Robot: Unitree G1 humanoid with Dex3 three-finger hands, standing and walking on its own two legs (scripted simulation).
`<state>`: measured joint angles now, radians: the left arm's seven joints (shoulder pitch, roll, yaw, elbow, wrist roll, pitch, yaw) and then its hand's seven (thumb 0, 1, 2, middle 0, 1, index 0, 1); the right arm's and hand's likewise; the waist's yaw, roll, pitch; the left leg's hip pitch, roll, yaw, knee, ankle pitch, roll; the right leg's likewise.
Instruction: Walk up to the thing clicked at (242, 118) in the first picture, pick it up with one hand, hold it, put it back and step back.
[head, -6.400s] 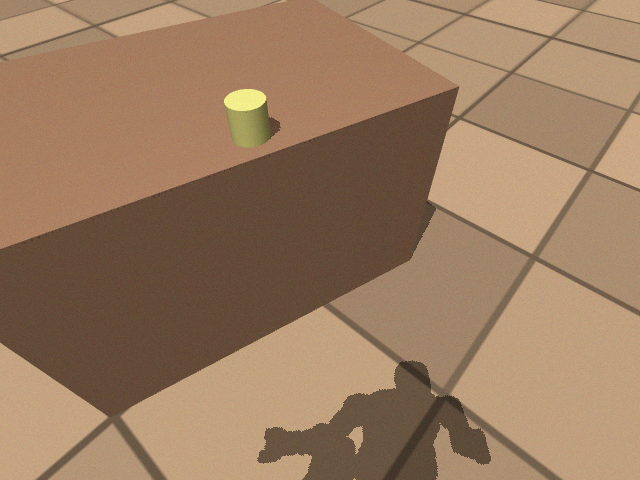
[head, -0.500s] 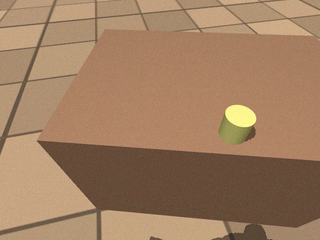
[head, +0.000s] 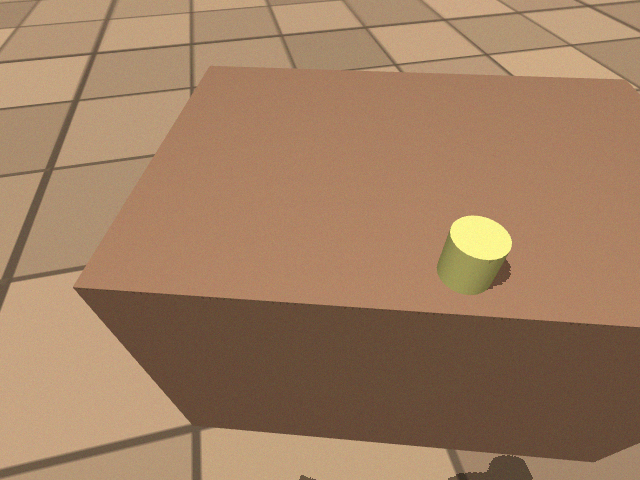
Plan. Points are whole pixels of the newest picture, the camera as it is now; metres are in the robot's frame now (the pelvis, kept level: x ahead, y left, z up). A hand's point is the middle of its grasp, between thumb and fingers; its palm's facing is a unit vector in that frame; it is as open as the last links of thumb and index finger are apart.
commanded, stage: stand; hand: right
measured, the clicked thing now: (471, 255) +0.43 -0.20 +0.01
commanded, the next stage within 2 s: rise first in 0.24 s
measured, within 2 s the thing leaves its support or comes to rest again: neither
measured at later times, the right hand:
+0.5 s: hand out of the picture +0.13 -0.24 -0.14, palm faces +0.13 +0.94 -0.31, open 9.1 cm
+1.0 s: hand (547, 424) +0.20 -0.25 -0.02, palm faces +0.29 +0.89 -0.36, open 17.1 cm
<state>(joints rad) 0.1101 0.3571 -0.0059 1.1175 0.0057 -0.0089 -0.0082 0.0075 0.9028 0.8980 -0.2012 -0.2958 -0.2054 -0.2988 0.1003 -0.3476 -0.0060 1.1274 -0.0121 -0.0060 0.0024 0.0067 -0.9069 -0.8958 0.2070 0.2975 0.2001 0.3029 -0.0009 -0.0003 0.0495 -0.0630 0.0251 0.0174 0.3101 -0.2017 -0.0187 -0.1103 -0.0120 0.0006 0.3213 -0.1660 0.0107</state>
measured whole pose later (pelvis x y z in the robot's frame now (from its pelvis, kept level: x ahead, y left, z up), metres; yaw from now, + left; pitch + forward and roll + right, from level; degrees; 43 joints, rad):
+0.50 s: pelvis -0.02 +0.00 -0.01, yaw +0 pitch -1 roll +0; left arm 0.08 0.31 0.04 0.93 -0.08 -0.08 0.04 0.01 0.71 0.71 -0.12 -0.17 -0.12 -0.18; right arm 0.06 -0.30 -0.06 0.96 0.07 -0.08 -0.05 0.01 -0.72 -0.70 0.13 0.17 0.12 0.18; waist -0.01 0.00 0.09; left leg -0.19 0.02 0.02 0.43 -0.23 -0.01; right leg -0.23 -0.01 0.00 0.42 -0.18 0.01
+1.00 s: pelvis +0.01 +0.01 -0.01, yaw +0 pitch -1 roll +0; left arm 0.22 0.24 0.09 0.62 -0.03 -0.08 0.08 0.00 -0.42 0.06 -0.06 -0.04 -0.06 -0.05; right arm 0.33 -0.29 -0.17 0.25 0.04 -0.10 -0.08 0.00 0.44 -0.06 0.06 0.06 0.05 0.06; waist -0.03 -0.03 0.01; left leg -0.13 0.02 0.02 0.42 -0.27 -0.01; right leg -0.17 -0.02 0.00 0.40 -0.22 0.02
